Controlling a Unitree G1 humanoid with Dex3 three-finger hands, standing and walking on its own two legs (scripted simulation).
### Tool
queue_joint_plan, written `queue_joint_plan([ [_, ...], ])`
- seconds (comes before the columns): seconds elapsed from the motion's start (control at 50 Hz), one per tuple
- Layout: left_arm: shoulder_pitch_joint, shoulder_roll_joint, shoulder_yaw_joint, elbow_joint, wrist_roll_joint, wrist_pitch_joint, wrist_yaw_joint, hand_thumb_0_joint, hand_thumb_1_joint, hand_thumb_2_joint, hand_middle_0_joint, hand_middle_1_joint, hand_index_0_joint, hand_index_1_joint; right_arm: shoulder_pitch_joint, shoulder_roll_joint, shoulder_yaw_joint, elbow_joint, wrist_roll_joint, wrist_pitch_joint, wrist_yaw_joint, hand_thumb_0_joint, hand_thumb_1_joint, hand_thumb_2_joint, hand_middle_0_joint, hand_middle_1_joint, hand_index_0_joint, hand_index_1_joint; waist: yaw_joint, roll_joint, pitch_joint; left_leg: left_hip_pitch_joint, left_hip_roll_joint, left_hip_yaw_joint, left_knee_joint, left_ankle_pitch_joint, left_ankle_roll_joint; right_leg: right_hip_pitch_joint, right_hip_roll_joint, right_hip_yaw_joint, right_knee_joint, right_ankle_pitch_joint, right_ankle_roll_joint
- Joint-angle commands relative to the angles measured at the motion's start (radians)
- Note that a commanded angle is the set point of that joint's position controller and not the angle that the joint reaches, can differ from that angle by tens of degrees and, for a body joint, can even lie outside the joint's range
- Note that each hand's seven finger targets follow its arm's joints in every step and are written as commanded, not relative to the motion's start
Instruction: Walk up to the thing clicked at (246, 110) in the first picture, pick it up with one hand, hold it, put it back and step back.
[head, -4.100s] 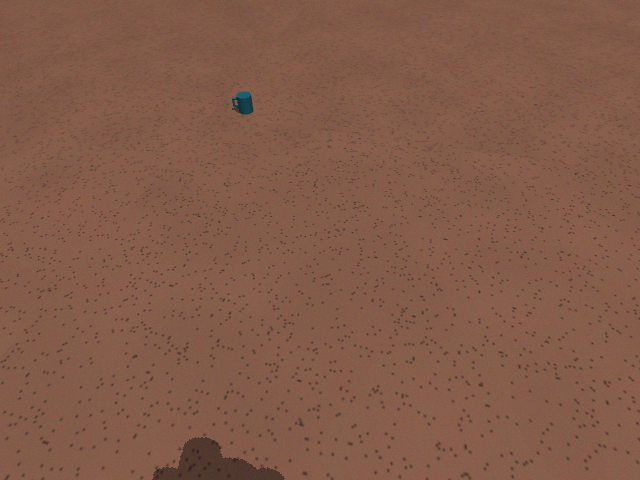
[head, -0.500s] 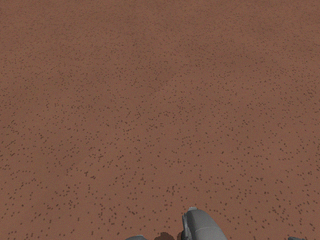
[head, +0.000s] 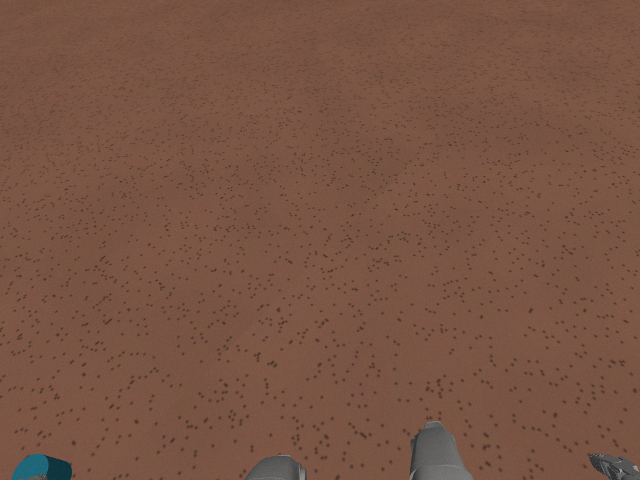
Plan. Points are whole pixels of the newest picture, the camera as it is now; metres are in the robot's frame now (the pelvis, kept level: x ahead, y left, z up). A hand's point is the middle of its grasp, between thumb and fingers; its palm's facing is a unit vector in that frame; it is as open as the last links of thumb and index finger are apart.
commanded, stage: walk up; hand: left
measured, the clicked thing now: out of the picture +0.20 +0.81 -0.66
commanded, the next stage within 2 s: none
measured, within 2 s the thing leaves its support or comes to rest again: neither
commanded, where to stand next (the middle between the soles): -0.19 +0.69 m, yaw -14 degrees
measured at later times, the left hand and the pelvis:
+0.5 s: hand out of the picture +0.04 +0.49 -0.09, palm faces -0.03 -0.82 -0.56, open 7.4 cm; pelvis -0.05 +0.20 +0.02, yaw -2 degrees
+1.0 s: hand out of the picture -0.05 +0.71 -0.11, palm faces -0.18 -0.84 -0.52, open 7.4 cm; pelvis -0.14 +0.43 +0.02, yaw -7 degrees
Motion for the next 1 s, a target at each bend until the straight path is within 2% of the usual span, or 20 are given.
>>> queue_joint_plan([
  [0.0,-0.085,0.169,0.008,-0.072,-0.026,-0.040,0.033,0.000,0.900,0.900,-0.200,-0.300,-0.200,-0.300,-0.034,-0.276,-0.080,-0.104,0.000,-0.020,-0.049,0.000,-0.900,-0.900,0.200,0.300,0.200,0.300,-0.101,0.157,0.077,-0.106,0.273,-0.579,-0.670,-0.031,0.237,-0.180,0.135,-0.108,0.359,-0.071,-0.033],
  [0.1,0.099,0.142,0.009,-0.007,-0.053,-0.029,0.008,0.000,0.900,0.900,-0.200,-0.300,-0.200,-0.300,-0.001,-0.180,-0.057,-0.106,-0.001,-0.039,-0.060,0.000,-0.900,-0.900,0.200,0.300,0.200,0.300,-0.052,0.176,-0.084,0.256,0.134,-0.243,-0.447,0.584,0.150,-0.103,0.145,-0.168,0.181,0.014,-0.001],
  [0.18,0.116,0.114,-0.004,-0.046,-0.057,-0.027,0.010,0.000,0.900,0.900,-0.200,-0.300,-0.200,-0.300,0.047,-0.136,-0.044,-0.132,-0.010,-0.026,-0.063,0.000,-0.900,-0.900,0.200,0.300,0.200,0.300,-0.065,0.177,-0.139,0.314,0.160,-0.205,-0.405,0.754,0.188,0.037,0.117,-0.202,-0.087,0.056,0.001],
  [0.24,0.270,0.119,0.006,-0.008,-0.045,-0.027,0.018,0.000,0.900,0.900,-0.200,-0.300,-0.200,-0.300,-0.039,-0.124,-0.039,-0.183,-0.003,-0.006,-0.055,0.000,-0.900,-0.900,0.200,0.300,0.200,0.300,0.030,0.089,-0.175,0.096,0.095,-0.110,-0.272,0.723,0.088,0.409,0.097,-0.237,-0.402,0.286,-0.036],
  [0.26,0.305,0.160,0.020,-0.005,-0.032,-0.027,0.026,0.000,0.900,0.900,-0.200,-0.300,-0.200,-0.300,-0.038,-0.097,-0.033,-0.190,0.011,-0.007,-0.053,0.000,-0.900,-0.900,0.200,0.300,0.200,0.300,0.060,-0.002,-0.189,-0.007,0.040,-0.062,-0.146,0.634,0.020,0.552,0.062,-0.185,-0.490,0.352,-0.069],
  [0.3,0.215,0.207,0.038,-0.077,-0.013,-0.023,0.031,0.000,0.900,0.900,-0.200,-0.300,-0.200,-0.300,0.102,-0.105,-0.034,-0.164,0.015,0.002,-0.055,0.000,-0.900,-0.900,0.200,0.300,0.200,0.300,0.006,-0.139,-0.229,-0.328,-0.036,-0.129,0.257,-0.081,-0.069,0.679,-0.334,0.339,-0.506,0.348,-0.261],
  [0.34,0.062,0.253,0.052,-0.129,-0.024,-0.041,0.052,0.000,0.900,0.900,-0.200,-0.300,-0.200,-0.300,0.054,-0.207,-0.074,-0.165,-0.003,0.017,-0.075,0.000,-0.900,-0.900,0.200,0.300,0.200,0.300,-0.003,-0.077,-0.145,-0.308,0.049,-0.266,0.517,-0.076,-0.056,0.408,-0.492,0.513,-0.604,0.269,-0.406],
  [0.42,-0.016,0.203,0.037,-0.129,-0.012,-0.051,0.034,0.000,0.900,0.900,-0.200,-0.300,-0.200,-0.300,0.034,-0.169,-0.069,-0.119,0.012,0.013,-0.030,0.000,-0.900,-0.900,0.200,0.300,0.200,0.300,-0.046,-0.074,-0.035,-0.114,-0.025,-0.188,0.437,0.121,0.016,0.104,-0.178,0.062,-0.527,0.085,-0.203],
  [0.54,0.008,0.285,0.072,-0.115,0.024,-0.039,0.007,0.000,0.900,0.900,-0.200,-0.300,-0.200,-0.300,0.001,-0.134,-0.054,-0.117,0.027,0.021,-0.004,0.000,-0.900,-0.900,0.200,0.300,0.200,0.300,0.002,-0.294,-0.058,-0.017,0.038,-0.031,-0.029,0.029,0.020,0.139,-0.092,-0.068,-0.470,0.038,-0.145],
  [0.6,-0.010,0.256,0.056,-0.108,0.010,-0.027,0.002,0.000,0.900,0.900,-0.200,-0.300,-0.200,-0.300,0.157,-0.144,-0.076,-0.041,0.020,0.004,-0.019,0.000,-0.900,-0.900,0.200,0.300,0.200,0.300,-0.078,-0.177,-0.136,0.214,-0.036,0.062,-0.330,0.093,0.018,0.080,-0.038,-0.134,-0.228,0.193,-0.089],
  [0.62,0.000,0.178,0.035,-0.104,0.001,-0.021,0.008,0.000,0.900,0.900,-0.200,-0.300,-0.200,-0.300,0.220,-0.167,-0.086,-0.027,-0.003,-0.008,-0.030,0.000,-0.900,-0.900,0.200,0.300,0.200,0.300,-0.130,-0.016,-0.124,0.246,-0.049,0.001,-0.438,0.130,0.027,0.010,0.063,-0.180,-0.005,0.190,-0.048],
  [0.64,-0.004,0.069,0.006,-0.126,-0.020,-0.019,0.019,0.000,0.900,0.900,-0.200,-0.300,-0.200,-0.300,0.198,-0.283,-0.100,-0.048,-0.015,-0.013,-0.042,0.000,-0.900,-0.900,0.200,0.300,0.200,0.300,-0.119,0.323,-0.080,0.242,0.201,-0.410,-0.496,0.420,0.101,-0.257,0.243,-0.263,0.241,-0.195,0.013],
  [0.68,-0.109,0.155,0.006,-0.108,-0.006,-0.027,0.049,0.000,0.900,0.900,-0.200,-0.300,-0.200,-0.300,-0.020,-0.360,-0.097,-0.095,0.028,-0.009,-0.060,0.000,-0.900,-0.900,0.200,0.300,0.200,0.300,-0.106,0.377,-0.017,-0.088,0.363,-0.713,-0.670,0.136,0.336,-0.119,0.168,-0.136,0.394,-0.173,-0.022],
  [0.72,-0.019,0.163,0.025,-0.044,-0.050,-0.024,0.031,0.000,0.900,0.900,-0.200,-0.300,-0.200,-0.300,-0.109,-0.214,-0.057,-0.139,0.001,-0.010,-0.069,0.000,-0.900,-0.900,0.200,0.300,0.200,0.300,-0.062,0.160,0.039,-0.051,0.189,-0.378,-0.507,0.275,0.239,-0.124,0.165,-0.108,0.391,-0.044,-0.009],
  [0.76,0.091,0.150,0.023,-0.020,-0.058,-0.014,0.020,0.000,0.900,0.900,-0.200,-0.300,-0.200,-0.300,-0.092,-0.195,-0.056,-0.128,0.009,-0.020,-0.074,0.000,-0.900,-0.900,0.200,0.300,0.200,0.300,-0.026,0.175,-0.037,0.132,0.151,-0.298,-0.428,0.483,0.185,-0.123,0.176,-0.137,0.360,-0.014,-0.015],
  [0.86,0.112,0.101,0.003,-0.050,-0.060,-0.026,0.012,0.000,0.900,0.900,-0.200,-0.300,-0.200,-0.300,-0.026,-0.129,-0.035,-0.150,0.002,-0.009,-0.066,0.000,-0.900,-0.900,0.200,0.300,0.200,0.300,-0.052,0.211,-0.137,0.253,0.162,-0.227,-0.350,0.769,0.254,0.089,0.120,-0.237,-0.041,-0.008,0.010],
  [0.92,0.268,0.110,0.014,-0.016,-0.038,-0.030,0.019,0.000,0.900,0.900,-0.200,-0.300,-0.200,-0.300,-0.084,-0.094,-0.020,-0.178,0.021,0.014,-0.055,0.000,-0.900,-0.900,0.200,0.300,0.200,0.300,0.043,0.076,-0.175,0.042,0.084,-0.163,-0.216,0.558,0.147,0.471,0.089,-0.207,-0.455,0.311,-0.019],
  [0.94,0.255,0.169,0.029,-0.030,-0.021,-0.033,0.025,0.000,0.900,0.900,-0.200,-0.300,-0.200,-0.300,-0.032,-0.057,-0.010,-0.168,0.035,0.017,-0.053,0.000,-0.900,-0.900,0.200,0.300,0.200,0.300,0.037,-0.075,-0.178,-0.110,0.014,-0.126,-0.084,0.373,0.083,0.621,0.010,-0.059,-0.496,0.355,-0.039],
  [0.96,0.215,0.230,0.047,-0.075,-0.003,-0.035,0.026,0.000,0.900,0.900,-0.200,-0.300,-0.200,-0.300,0.040,-0.038,-0.004,-0.166,0.033,0.018,-0.053,0.000,-0.900,-0.900,0.200,0.300,0.200,0.300,0.007,-0.250,-0.213,-0.327,-0.052,-0.111,0.099,-0.105,0.014,0.724,-0.255,0.294,-0.479,0.421,-0.125],
  [0.98,0.145,0.220,0.042,-0.106,-0.007,-0.027,0.028,0.000,0.900,0.900,-0.200,-0.300,-0.200,-0.300,0.060,-0.116,-0.025,-0.145,0.022,0.033,-0.066,0.000,-0.900,-0.900,0.200,0.300,0.200,0.300,-0.005,-0.104,-0.162,-0.311,-0.055,-0.200,0.250,-0.114,0.009,0.575,-0.338,0.309,-0.504,0.455,-0.232],
])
